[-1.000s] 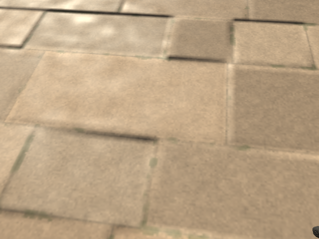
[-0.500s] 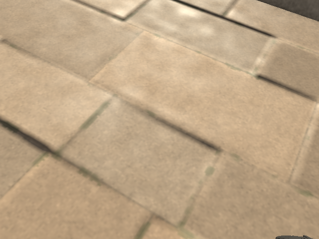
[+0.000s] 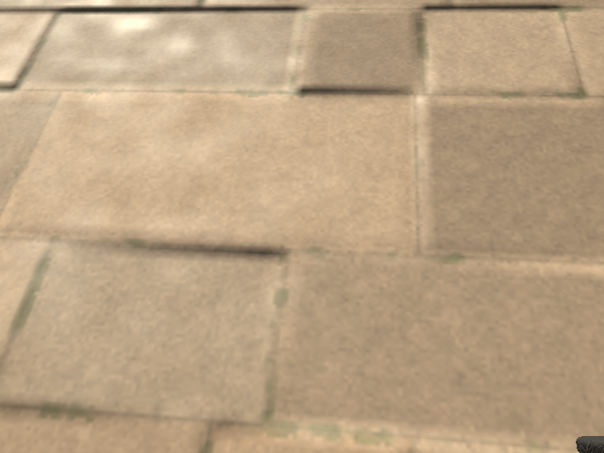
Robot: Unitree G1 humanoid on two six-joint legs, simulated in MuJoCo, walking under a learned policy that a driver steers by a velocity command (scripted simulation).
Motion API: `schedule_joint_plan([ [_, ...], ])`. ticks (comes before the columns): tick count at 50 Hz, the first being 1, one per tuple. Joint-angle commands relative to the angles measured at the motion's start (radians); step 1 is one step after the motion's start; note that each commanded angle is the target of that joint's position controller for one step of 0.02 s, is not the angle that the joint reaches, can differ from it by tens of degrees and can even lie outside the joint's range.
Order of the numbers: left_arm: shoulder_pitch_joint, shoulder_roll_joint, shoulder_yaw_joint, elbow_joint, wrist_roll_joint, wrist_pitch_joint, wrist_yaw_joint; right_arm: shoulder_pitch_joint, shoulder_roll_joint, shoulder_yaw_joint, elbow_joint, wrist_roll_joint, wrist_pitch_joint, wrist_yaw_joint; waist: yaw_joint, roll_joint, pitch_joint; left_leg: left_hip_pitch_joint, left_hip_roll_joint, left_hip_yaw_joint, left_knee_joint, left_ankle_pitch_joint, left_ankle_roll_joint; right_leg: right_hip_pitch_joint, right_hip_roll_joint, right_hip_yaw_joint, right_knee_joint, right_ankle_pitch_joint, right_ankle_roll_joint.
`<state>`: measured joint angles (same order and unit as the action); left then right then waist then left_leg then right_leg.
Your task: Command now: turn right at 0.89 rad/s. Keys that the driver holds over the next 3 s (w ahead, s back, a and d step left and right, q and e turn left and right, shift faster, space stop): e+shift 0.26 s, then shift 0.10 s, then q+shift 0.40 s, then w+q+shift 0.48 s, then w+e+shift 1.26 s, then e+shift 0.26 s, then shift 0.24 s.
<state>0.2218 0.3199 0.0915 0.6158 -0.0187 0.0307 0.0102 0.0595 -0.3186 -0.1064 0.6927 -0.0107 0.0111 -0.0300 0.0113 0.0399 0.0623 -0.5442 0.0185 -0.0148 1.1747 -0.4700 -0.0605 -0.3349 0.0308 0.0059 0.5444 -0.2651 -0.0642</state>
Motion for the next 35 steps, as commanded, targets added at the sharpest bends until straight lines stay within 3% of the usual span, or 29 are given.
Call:
schedule_joint_plan([
  [1,-0.069,0.161,0.041,-0.102,-0.001,-0.012,0.028,-0.035,-0.074,-0.016,-0.079,-0.006,-0.025,-0.003,-0.032,-0.117,-0.178,-0.137,-0.016,-0.077,-0.027,0.125,-0.007,0.241,-0.227,0.328,-0.184,0.475,-0.176],
  [4,-0.04,0.181,0.048,-0.101,-0.005,-0.007,0.037,-0.039,-0.046,-0.003,-0.071,0.003,-0.026,-0.001,-0.019,-0.117,-0.18,-0.111,-0.055,-0.09,-0.185,0.163,-0.029,0.237,-0.195,0.352,-0.172,0.42,-0.164],
  [9,-0.064,0.193,0.054,-0.123,-0.003,0.008,0.037,-0.064,-0.054,-0.002,-0.068,0.01,-0.033,0.007,-0.005,-0.181,-0.153,-0.032,-0.093,-0.119,-0.373,0.18,-0.034,0.167,-0.156,0.452,-0.152,0.247,-0.139],
  [13,-0.081,0.192,0.054,-0.139,-0.004,0.017,0.029,-0.059,-0.073,-0.008,-0.068,0.016,-0.053,0.018,0.006,-0.221,-0.168,0.04,-0.107,-0.139,-0.492,0.154,-0.015,0.18,-0.141,0.546,-0.1,0.322,-0.128],
  [16,-0.123,0.168,0.039,-0.151,-0.008,0.02,0.023,0.017,-0.092,-0.015,-0.042,0.014,-0.065,0.032,-0.016,-0.236,-0.205,0.192,-0.081,-0.107,-0.672,0.236,0.015,0.183,-0.118,0.544,-0.028,0.401,-0.099],
  [17,-0.125,0.153,0.031,-0.15,-0.011,0.021,0.023,0.04,-0.095,-0.017,-0.034,0.011,-0.068,0.035,-0.028,-0.215,-0.203,0.291,-0.058,-0.099,-0.778,0.364,0.032,0.143,-0.089,0.525,0.001,0.332,-0.073],
  [18,-0.069,0.108,0.015,-0.143,0.002,0.021,0.022,0.035,-0.13,-0.022,-0.044,-0.001,-0.064,0.032,0.0,-0.098,-0.226,0.404,0.08,-0.227,-0.814,0.462,0.088,0.069,-0.029,0.463,0.109,0.08,-0.029],
  [19,0.009,0.069,0.0,-0.144,0.015,0.015,0.021,-0.007,-0.191,-0.025,-0.058,-0.022,-0.053,0.027,0.074,0.186,-0.185,0.452,0.26,-0.455,-0.835,0.728,0.235,-0.088,0.137,0.284,0.29,-0.34,0.04],
  [20,-0.003,0.141,0.019,-0.136,0.026,0.003,0.027,0.027,-0.137,-0.013,-0.052,-0.033,-0.057,0.03,0.043,0.225,-0.169,0.398,0.364,-0.644,-0.867,0.697,0.38,-0.159,0.113,0.25,0.505,-0.445,0.105],
  [21,-0.014,0.176,0.029,-0.108,0.021,0.0,0.03,0.008,-0.085,0.007,-0.061,-0.019,-0.061,0.031,0.034,0.12,-0.153,0.36,0.324,-0.574,-0.85,0.612,0.371,-0.139,0.077,0.27,0.583,-0.372,0.126],
  [22,-0.035,0.14,0.018,-0.09,0.03,0.003,0.028,-0.016,-0.037,0.027,-0.055,-0.007,-0.06,0.032,0.037,0.067,-0.144,0.339,0.244,-0.473,-0.841,0.515,0.31,-0.105,0.054,0.269,0.553,-0.316,0.145],
  [23,-0.041,0.095,0.004,-0.082,0.042,0.008,0.024,-0.03,-0.018,0.04,-0.05,0.007,-0.055,0.036,0.043,0.068,-0.133,0.34,0.187,-0.421,-0.846,0.427,0.263,-0.09,0.016,0.225,0.476,-0.286,0.163],
  [25,-0.088,0.048,-0.013,-0.091,0.04,-0.003,0.013,-0.015,-0.089,0.02,-0.047,0.027,-0.027,0.03,0.021,0.11,-0.088,0.328,0.097,-0.362,-0.836,0.474,0.226,-0.049,0.005,0.109,0.269,-0.251,0.178],
  [27,-0.131,0.047,-0.009,-0.092,0.018,-0.017,0.016,0.068,-0.175,-0.016,-0.046,0.028,-0.004,0.021,-0.029,0.14,-0.106,0.402,0.085,-0.403,-0.813,0.535,0.24,-0.033,0.052,0.073,0.145,-0.254,0.172],
  [30,-0.094,0.065,0.004,-0.064,-0.004,-0.03,0.022,0.078,-0.176,-0.026,-0.06,0.043,0.004,0.015,-0.021,0.165,-0.15,0.472,0.106,-0.499,-0.804,0.547,0.248,0.001,0.063,0.097,-0.006,-0.161,0.146],
  [32,-0.04,0.063,0.01,-0.033,-0.002,-0.041,0.018,0.049,-0.16,-0.028,-0.073,0.062,0.014,0.004,0.014,0.159,-0.174,0.417,0.08,-0.495,-0.774,0.544,0.212,0.13,0.059,0.086,-0.177,-0.013,0.114],
  [33,-0.013,0.083,0.019,-0.018,0.001,-0.044,0.017,0.052,-0.142,-0.025,-0.078,0.064,0.017,-0.002,0.018,0.137,-0.2,0.326,0.052,-0.467,-0.743,0.485,0.174,0.255,0.01,0.1,-0.211,0.069,0.092],
  [34,0.015,0.134,0.033,-0.015,0.022,-0.042,0.02,0.043,-0.102,-0.015,-0.095,0.059,0.016,-0.005,0.019,0.016,-0.208,0.161,-0.003,-0.381,-0.626,0.348,0.121,0.368,-0.135,0.207,-0.202,0.152,0.02],
  [35,-0.008,0.189,0.046,-0.006,0.053,-0.034,0.013,0.055,-0.077,-0.007,-0.122,0.054,0.007,0.0,-0.009,-0.283,-0.145,-0.038,-0.133,-0.182,-0.477,0.019,0.062,0.355,-0.317,0.401,-0.232,0.377,-0.116],
])
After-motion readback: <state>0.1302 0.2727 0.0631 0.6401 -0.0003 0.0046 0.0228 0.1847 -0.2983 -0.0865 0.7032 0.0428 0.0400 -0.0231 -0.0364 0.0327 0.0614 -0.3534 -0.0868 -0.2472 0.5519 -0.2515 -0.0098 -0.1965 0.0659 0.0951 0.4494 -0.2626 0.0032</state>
